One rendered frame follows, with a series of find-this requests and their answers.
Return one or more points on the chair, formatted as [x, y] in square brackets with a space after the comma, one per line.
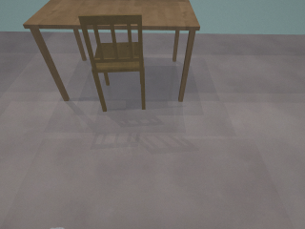
[115, 57]

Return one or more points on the table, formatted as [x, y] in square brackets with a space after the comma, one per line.
[157, 15]

